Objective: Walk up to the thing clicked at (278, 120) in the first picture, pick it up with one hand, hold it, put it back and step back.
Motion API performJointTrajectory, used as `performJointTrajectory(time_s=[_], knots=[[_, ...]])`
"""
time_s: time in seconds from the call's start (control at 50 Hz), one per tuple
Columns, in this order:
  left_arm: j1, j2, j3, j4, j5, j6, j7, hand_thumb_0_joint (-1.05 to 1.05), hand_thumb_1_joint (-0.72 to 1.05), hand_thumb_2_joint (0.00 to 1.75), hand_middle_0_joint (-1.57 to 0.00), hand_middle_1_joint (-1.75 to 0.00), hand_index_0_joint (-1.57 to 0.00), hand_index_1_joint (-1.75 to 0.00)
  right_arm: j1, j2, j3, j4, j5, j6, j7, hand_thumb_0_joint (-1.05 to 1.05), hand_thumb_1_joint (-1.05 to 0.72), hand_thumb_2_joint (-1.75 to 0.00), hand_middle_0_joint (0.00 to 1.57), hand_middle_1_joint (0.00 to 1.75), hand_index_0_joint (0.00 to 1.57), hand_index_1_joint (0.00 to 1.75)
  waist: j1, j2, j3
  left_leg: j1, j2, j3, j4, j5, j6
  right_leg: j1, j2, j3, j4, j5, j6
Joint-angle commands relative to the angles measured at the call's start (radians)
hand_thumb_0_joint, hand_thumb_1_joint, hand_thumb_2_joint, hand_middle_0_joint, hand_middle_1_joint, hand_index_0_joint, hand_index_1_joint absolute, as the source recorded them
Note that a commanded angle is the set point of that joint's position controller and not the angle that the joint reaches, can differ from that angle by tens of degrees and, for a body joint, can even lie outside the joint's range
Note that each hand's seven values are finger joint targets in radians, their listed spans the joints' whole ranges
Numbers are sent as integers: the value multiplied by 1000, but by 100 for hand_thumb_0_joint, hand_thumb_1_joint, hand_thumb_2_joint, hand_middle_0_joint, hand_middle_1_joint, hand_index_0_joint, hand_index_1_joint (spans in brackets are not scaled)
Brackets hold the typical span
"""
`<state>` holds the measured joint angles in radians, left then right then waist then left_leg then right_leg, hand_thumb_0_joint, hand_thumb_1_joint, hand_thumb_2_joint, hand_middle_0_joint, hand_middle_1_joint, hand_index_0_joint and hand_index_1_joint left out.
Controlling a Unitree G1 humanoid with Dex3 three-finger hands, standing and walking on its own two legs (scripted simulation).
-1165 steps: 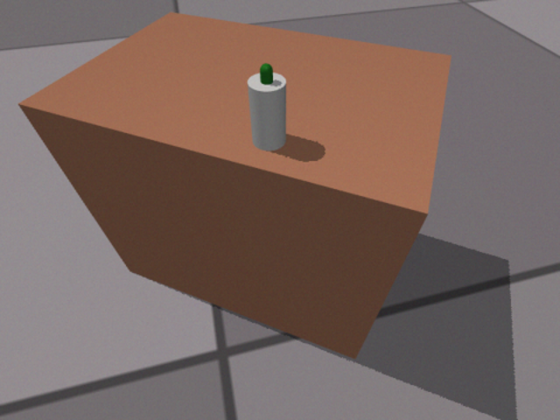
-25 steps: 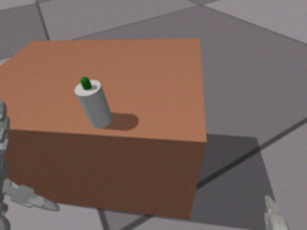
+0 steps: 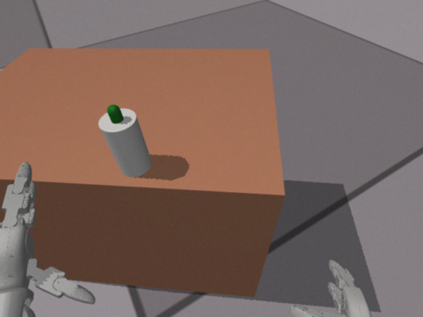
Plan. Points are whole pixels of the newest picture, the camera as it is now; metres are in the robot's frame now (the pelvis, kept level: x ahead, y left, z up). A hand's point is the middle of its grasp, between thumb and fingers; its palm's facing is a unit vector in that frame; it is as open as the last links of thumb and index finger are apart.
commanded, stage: home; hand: left
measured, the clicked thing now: (125, 138) +0.42 +0.23 +0.11
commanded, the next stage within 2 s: none
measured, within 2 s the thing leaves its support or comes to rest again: neither
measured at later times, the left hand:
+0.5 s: hand (142, 297) +0.17 +0.18 -0.10, palm faces +0.09 -0.97 -0.20, open 17.7 cm
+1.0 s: hand (138, 303) +0.17 +0.20 -0.12, palm faces -0.06 -0.95 -0.30, open 17.7 cm
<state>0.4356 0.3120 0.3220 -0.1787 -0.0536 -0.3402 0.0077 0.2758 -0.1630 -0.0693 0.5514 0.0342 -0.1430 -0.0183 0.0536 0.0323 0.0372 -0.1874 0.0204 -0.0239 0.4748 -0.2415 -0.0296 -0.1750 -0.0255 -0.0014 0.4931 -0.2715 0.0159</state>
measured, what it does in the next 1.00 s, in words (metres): stands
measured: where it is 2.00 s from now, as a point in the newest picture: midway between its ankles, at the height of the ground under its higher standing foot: outside the picture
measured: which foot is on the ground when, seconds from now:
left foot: down 0.00-1.00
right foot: down 0.00-1.00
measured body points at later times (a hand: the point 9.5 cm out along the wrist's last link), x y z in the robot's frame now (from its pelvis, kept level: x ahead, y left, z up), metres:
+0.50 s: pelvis +0.01 +0.01 +0.00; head +0.03 +0.01 +0.45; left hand +0.17 +0.23 -0.08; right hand +0.17 -0.23 -0.10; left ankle +0.01 +0.14 -0.74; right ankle +0.00 -0.13 -0.74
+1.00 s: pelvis +0.01 +0.01 +0.00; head +0.02 +0.00 +0.44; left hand +0.17 +0.25 -0.10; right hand +0.15 -0.25 -0.11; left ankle +0.01 +0.14 -0.74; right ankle +0.00 -0.13 -0.74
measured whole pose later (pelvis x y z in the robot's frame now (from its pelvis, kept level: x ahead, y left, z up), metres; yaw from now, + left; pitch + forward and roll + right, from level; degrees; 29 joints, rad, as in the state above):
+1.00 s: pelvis +0.01 +0.01 +0.00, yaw -1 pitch +0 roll +0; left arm 0.21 0.25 -0.03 0.70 0.04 -0.07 0.04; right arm 0.17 -0.25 -0.01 0.75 -0.03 -0.02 0.00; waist -0.01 0.01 0.01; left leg -0.26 0.03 -0.01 0.55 -0.30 -0.02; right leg -0.24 -0.02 0.01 0.54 -0.31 0.02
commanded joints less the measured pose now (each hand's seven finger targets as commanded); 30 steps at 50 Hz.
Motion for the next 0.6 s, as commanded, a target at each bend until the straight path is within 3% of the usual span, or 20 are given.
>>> performJointTrajectory(time_s=[0.0, 0.02, 0.04, 0.06, 0.08, 0.1, 0.12, 0.16, 0.2, 0.22, 0.26, 0.32, 0.34, 0.36, 0.38, 0.46, 0.58], knots=[[-4, 114, 13, -133, -5, -31, 11, 0, -59, 4, -4, -5, -5, -5, -124, -180, -89, -135, -9, -50, -14, 0, -49, -67, 16, 23, 16, 23, -13, 5, -69, 19, -26, 48, -77, 105, 31, -24, 26, -58, -86, 110, -14], [10, 134, 29, -109, -1, -25, 15, 0, -61, 1, -4, -5, -4, -4, -113, -197, -101, -124, -12, -49, -17, 0, -52, -69, 16, 24, 16, 24, -16, -2, -69, 23, -24, 47, -77, 107, 31, -24, 28, -59, -86, 111, -13], [12, 118, 3, -96, 6, -14, 15, 0, -60, 4, -4, -5, -5, -5, -109, -210, -112, -128, -17, -51, -23, 0, -56, -71, 17, 24, 17, 24, -32, -6, -110, 48, -25, 46, -73, 128, 32, -14, 28, -59, -85, 135, -11], [4, 82, -42, -86, 10, -8, 14, 0, -61, 1, -4, -4, -4, -4, -131, -180, -80, -136, -16, -55, -22, 0, -56, -71, 17, 24, 17, 24, -34, -30, -97, 54, -21, 41, -73, 148, 32, -22, 30, -62, -81, 151, -10], [8, 99, -34, -57, 15, 2, 19, 0, -61, 2, -4, -5, -4, -4, -125, -179, -84, -118, -16, -54, -27, 0, -64, -75, 17, 26, 17, 26, -33, -33, -97, 50, -21, 43, -70, 149, 34, -21, 29, -62, -81, 153, -9], [-8, 51, -90, -44, 18, 5, 16, 0, -61, 0, -4, -4, -4, -4, -162, -115, -23, -123, -15, -55, -22, 0, -68, -78, 18, 26, 18, 26, -30, -28, -82, 43, -22, 42, -72, 150, 34, -28, 28, -62, -81, 151, -11], [-5, 72, -80, -1, 24, 18, 23, 0, -61, 1, -4, -5, -4, -4, -146, -137, -46, -107, -18, -55, -31, 0, -74, -81, 18, 27, 18, 27, -35, -48, -96, 44, -21, 42, -66, 164, 38, -19, 25, -62, -78, 168, -8], [-18, 36, -138, 58, 32, 33, 25, 0, -61, 3, -4, -5, -5, -5, -155, -83, 7, -88, -19, -47, -30, 0, -72, -80, 18, 27, 18, 27, -34, -15, -106, 35, -27, 48, -62, 172, 36, -17, 17, -58, -73, 181, -10], [-42, 25, -163, 130, 37, 49, 26, 0, -61, 2, -4, -5, -5, -4, -141, -97, -2, -74, -23, -44, -35, 0, -84, -87, 20, 29, 20, 29, -46, -18, -93, 25, -25, 48, -60, 166, 36, -25, 17, -59, -74, 181, -9], [-64, 11, -181, 162, 38, 58, 24, 0, -61, 2, -4, -5, -4, -4, -137, -89, 14, -62, -25, -42, -34, 0, -88, -90, 20, 30, 20, 30, -51, -14, -86, 18, -25, 49, -61, 150, 35, -34, 17, -59, -75, 170, -10], [-82, 0, -205, 248, 42, 77, 23, 0, -61, 2, -4, -5, -5, -4, -134, -91, 18, -54, -27, -40, -38, 0, -89, -90, 20, 30, 20, 30, -59, 3, -99, 24, -27, 55, -51, 176, 33, -34, 14, -55, -71, 200, -10], [-97, -5, -224, 399, 44, 105, 24, 0, -60, 3, -4, -5, -5, -5, -135, -119, 5, -44, -29, -27, -40, 0, -89, -90, 20, 30, 20, 30, -53, -24, -106, 6, -30, 56, -38, 186, 34, -33, 12, -54, -69, 211, -10], [-142, 57, -109, 357, 45, 95, 58, 0, -61, 0, -4, -4, -4, -3, -120, -183, 13, 8, -38, -20, -42, 0, -88, -90, 20, 30, 20, 30, -23, -24, -98, 2, -33, 54, -23, 162, 29, -26, 19, -52, -65, 181, -12], [-119, -9, -202, 439, 52, 104, 52, 0, -61, 0, -4, -4, -4, -4, -130, -170, 21, 2, -35, -16, -42, 0, -88, -89, 20, 30, 20, 30, -46, -28, -86, 0, -36, 58, -24, 154, 28, -39, 19, -49, -67, 176, -14], [-169, -35, -238, 466, 50, 109, 49, 0, -61, 1, -4, -4, -4, -4, -139, -158, 28, -4, -35, -17, -41, 0, -89, -90, 20, 30, 20, 30, -57, -29, -68, -13, -34, 59, -24, 130, 29, -56, 18, -47, -66, 156, -15], [-262, -15, -233, 535, 54, 122, 66, 0, -61, 2, -4, -4, -4, -4, -137, -166, 28, 14, -33, -6, -39, 0, -90, -90, 20, 30, 20, 30, -52, 26, -114, -18, -25, 56, -14, 142, 17, -63, 26, -49, -35, 168, -23], [-267, -11, -244, 562, 54, 143, 88, 0, -61, 2, -4, -4, -4, -4, -134, -167, 26, 15, -34, 5, -43, 0, -89, -90, 20, 30, 20, 30, -39, -4, -194, 2, -25, 64, 19, 239, 20, -11, 24, -44, -20, 267, -16]])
